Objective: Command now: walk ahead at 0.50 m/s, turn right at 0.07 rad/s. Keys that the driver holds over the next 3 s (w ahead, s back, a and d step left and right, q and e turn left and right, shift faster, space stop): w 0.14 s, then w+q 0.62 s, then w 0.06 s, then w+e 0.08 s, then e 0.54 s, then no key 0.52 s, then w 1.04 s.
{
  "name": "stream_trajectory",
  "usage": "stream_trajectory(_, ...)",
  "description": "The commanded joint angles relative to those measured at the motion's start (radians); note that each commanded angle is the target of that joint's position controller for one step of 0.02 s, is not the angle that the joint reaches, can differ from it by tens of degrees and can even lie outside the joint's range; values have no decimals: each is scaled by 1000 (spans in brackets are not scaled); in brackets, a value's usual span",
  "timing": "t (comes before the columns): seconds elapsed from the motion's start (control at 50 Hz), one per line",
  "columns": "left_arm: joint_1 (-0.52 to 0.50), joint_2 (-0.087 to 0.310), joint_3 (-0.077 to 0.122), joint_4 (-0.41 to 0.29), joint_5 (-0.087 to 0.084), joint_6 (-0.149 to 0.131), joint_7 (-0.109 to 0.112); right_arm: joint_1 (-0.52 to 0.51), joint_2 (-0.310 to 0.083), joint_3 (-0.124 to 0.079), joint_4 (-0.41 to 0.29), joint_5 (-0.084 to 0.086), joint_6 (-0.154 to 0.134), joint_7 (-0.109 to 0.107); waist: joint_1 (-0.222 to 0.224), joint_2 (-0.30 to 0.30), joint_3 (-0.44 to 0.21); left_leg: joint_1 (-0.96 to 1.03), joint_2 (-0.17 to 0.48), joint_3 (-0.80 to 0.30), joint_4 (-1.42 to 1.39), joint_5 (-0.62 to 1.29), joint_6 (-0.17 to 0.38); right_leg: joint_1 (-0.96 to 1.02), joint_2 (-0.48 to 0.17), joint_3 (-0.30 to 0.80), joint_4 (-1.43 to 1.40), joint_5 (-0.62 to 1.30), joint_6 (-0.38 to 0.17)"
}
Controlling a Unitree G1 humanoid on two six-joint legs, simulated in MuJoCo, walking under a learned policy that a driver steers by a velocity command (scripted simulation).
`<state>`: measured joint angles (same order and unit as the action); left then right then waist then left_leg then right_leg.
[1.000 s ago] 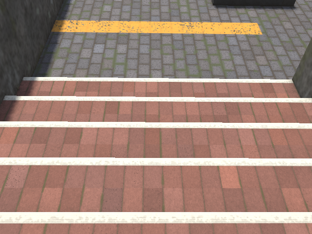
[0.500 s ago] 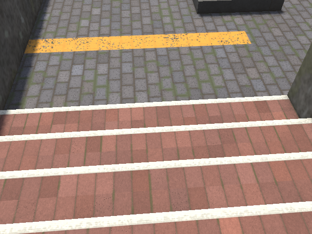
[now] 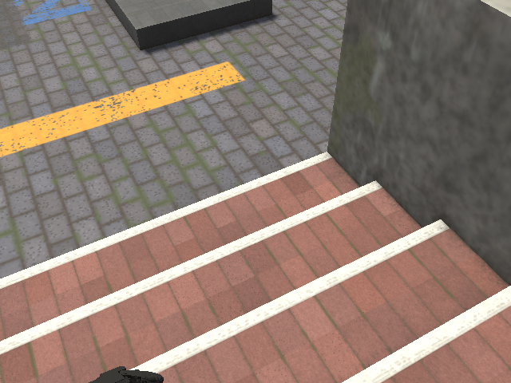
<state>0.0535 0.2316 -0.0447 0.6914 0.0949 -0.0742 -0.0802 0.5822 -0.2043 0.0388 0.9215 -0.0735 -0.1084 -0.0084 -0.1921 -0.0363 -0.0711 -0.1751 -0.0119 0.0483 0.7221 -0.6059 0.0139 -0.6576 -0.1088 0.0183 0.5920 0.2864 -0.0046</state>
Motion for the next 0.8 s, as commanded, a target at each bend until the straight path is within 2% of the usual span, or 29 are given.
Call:
stream_trajectory(0.02, -125, 24, -3, -67, -16, 15, -11, 21, -141, -23, -13, -30, 12, 42, 39, 100, 202, -311, 202, -245, -180, 64, 204, 205, 8, -58, -33, 100, -15)
stream_trajectory(0.06, -50, 113, 28, -48, -10, 19, -1, -25, -178, -33, -6, -1, 5, 50, 103, 41, 216, -252, 202, -246, -86, 71, 165, 307, 6, -56, -166, 77, -33)
stream_trajectory(0.08, 62, 164, 57, -2, -21, 9, 9, -34, -209, -41, 8, -3, 11, 60, 150, 8, 171, -207, 183, -218, 31, 135, 139, 448, 22, -74, -202, 77, -40)
stream_trajectory(0.1, 239, 175, 94, 102, -107, 14, 32, 35, -229, -84, 42, 84, 44, 12, 205, 4, 111, -249, 73, -92, 291, 292, 113, 652, 55, -93, -113, -83, -28)
stream_trajectory(0.12, 448, 204, 99, 151, -98, 11, 48, 65, -214, -90, 56, 87, 55, -12, 289, -23, -2, -365, 29, -62, 616, 137, 88, 883, -29, -34, -7, 92, -30)
stream_trajectory(0.14, 573, 233, 113, 182, -84, 19, 54, 217, -116, -90, 57, 111, 58, -27, 244, -188, -236, -560, -7, -94, 1071, -274, 34, 1187, -253, 173, 219, 499, -103)
stream_trajectory(0.16, 595, 251, 131, 166, -121, 35, 53, 198, -130, -84, 28, 106, 55, -40, 289, -190, -362, -679, 10, -143, 1192, -171, 34, 1205, -350, 376, 116, 249, -182)
stream_trajectory(0.18, 618, 237, 99, 181, -11, -2, -13, 1, 47, -2, -79, -9, 17, 58, 334, -296, -313, -843, -29, -225, 1192, 33, 52, 1041, -327, 622, -140, -646, -318)
stream_trajectory(0.2, 438, 159, 91, 168, 1, -16, -22, -133, -26, -31, -71, 11, -6, 61, 275, -49, 62, -933, 36, -163, 1126, 236, 44, 712, -270, 508, -232, -823, -261)
stream_trajectory(0.22, 377, 146, 85, 138, 6, -20, -28, -84, -55, -32, -57, 8, -14, 45, 232, -26, 32, -848, 74, -178, 1080, 331, 40, 555, -315, 503, -240, -728, -319)
stream_trajectory(0.24, 292, 4, 40, 108, 2, -44, -6, -92, -50, -25, -50, -2, -14, 30, 159, 36, 43, -726, 142, -236, 804, 530, 47, 399, -286, 426, -271, -597, -305)
stream_trajectory(0.26, 237, -17, 30, 118, -16, -60, 10, -141, -52, -25, -52, -17, -4, 27, 129, -18, 88, -670, 164, -227, 705, 540, 53, 290, -261, 360, -310, -550, -284)
stream_trajectory(0.28, 199, -48, 21, 106, -40, -69, 35, -139, -65, -28, -36, -18, 8, 36, 119, -23, 71, -608, 166, -215, 555, 568, 35, 241, -255, 305, -371, -513, -280)
stream_trajectory(0.3, 254, -21, 31, 134, -45, -72, 54, -169, -59, -32, -48, -15, 14, 42, 135, -81, 53, -606, 168, -201, 470, 526, 26, 304, -250, 264, -388, -464, -295)
stream_trajectory(0.32, 302, -11, 32, 158, -37, -71, 64, -214, -63, -31, -62, -17, 11, 52, 142, -58, 57, -620, 173, -215, 373, 524, 26, 349, -250, 228, -388, -353, -300)
stream_trajectory(0.34, 350, 35, 48, 177, -22, -65, 67, -267, -49, -28, -79, -13, 6, 62, 162, -30, 57, -637, 167, -185, 273, 516, 16, 416, -238, 158, -361, -210, -299)
stream_trajectory(0.36, 365, 46, 50, 189, -4, -59, 64, -299, -18, -18, -92, -10, 6, 75, 158, -13, 47, -603, 163, -155, 216, 552, 21, 424, -215, 86, -333, -84, -279)
stream_trajectory(0.38, 364, 53, 55, 184, 24, -52, 66, -276, -3, -9, -72, -28, 5, 94, 149, -14, 40, -556, 147, -134, 269, 665, 35, 394, -185, 17, -273, -52, -266)
stream_trajectory(0.4, 375, 29, 50, 181, 25, -49, 74, -300, -15, -17, -71, -35, 5, 110, 166, 22, 55, -585, 139, -120, 211, 804, 44, 412, -146, -53, -250, -100, -247)
stream_trajectory(0.42, 415, -15, 33, 209, 25, -47, 85, -364, -26, -18, -87, -23, 4, 115, 194, 22, 76, -673, 164, -173, 127, 945, 44, 500, -164, -41, -229, -198, -229)
stream_trajectory(0.48, 509, -9, 20, 270, 32, -45, 86, -456, -34, -21, -102, 11, 23, 116, 223, 12, 127, -592, 151, -132, -19, 1147, 61, 476, -154, -106, -221, -376, -203)
stream_trajectory(0.54, 555, -7, 12, 318, 29, -44, 81, -587, -51, -27, -157, -4, 42, 118, 261, 19, 219, -554, 156, -92, -84, 1041, 79, 502, -187, -113, -218, -487, -187)
stream_trajectory(0.6, 653, 0, 18, 386, 15, -34, 96, -671, -26, -21, -177, -13, 53, 117, 324, 33, 284, -654, 178, -88, -235, 963, 62, 710, -224, -90, -169, -491, -166)
stream_trajectory(0.7, 657, 23, 41, 407, -4, -9, 129, -705, -44, -31, -153, -28, 47, 107, 346, 40, 275, -474, 134, 2, -348, 780, 51, 750, -199, -151, -72, -350, -118)
stream_trajectory(0.72, 671, 49, 50, 418, 13, -5, 122, -662, -71, -51, -131, -22, 37, 96, 316, 52, 225, -328, 105, 28, -328, 779, 65, 716, -187, -193, 7, -232, -96)
stream_trajectory(0.74, 610, 98, 62, 404, 29, -1, 95, -490, -117, -80, -69, 4, 20, 85, 220, 89, 126, -35, 47, 82, -314, 847, 84, 616, -139, -268, 161, -141, -74)
stream_trajectory(0.76, 615, 97, 58, 401, 60, 3, 60, -274, -223, -128, -15, 15, 9, 77, 126, 126, -1, 381, 35, 65, -166, 972, 127, 371, -90, -282, 400, -222, -16)
stream_trajectory(0.78, 784, -46, 22, 409, 57, -7, 20, 25, -343, -166, 67, 16, 25, 80, 118, 272, -335, 991, 207, -153, 57, 1398, 337, 73, 2, -268, 742, -746, 89)
stream_trajectory(0.8, 632, 15, 22, 315, -8, -21, -28, 253, -298, -157, 122, 19, 33, 84, -33, 253, -530, 1226, 404, -511, -71, 1249, 481, -145, 110, -141, 1127, -1096, 99)
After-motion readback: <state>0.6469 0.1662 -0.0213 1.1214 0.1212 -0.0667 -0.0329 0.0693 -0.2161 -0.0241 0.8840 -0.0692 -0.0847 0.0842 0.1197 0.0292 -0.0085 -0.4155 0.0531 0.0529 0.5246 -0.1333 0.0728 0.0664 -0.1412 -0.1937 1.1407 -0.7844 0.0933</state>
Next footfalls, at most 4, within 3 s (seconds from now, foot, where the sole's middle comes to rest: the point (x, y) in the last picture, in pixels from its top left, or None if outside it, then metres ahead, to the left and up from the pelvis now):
0.10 right None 0.25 -0.15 -0.85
0.76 left None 0.59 0.20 -0.98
1.30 right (207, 300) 0.99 0.03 -1.10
1.74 left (146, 323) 0.94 0.25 -1.10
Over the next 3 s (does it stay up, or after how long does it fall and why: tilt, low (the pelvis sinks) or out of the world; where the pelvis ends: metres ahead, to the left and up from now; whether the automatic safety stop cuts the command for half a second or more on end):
stays up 1.32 0.17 -0.45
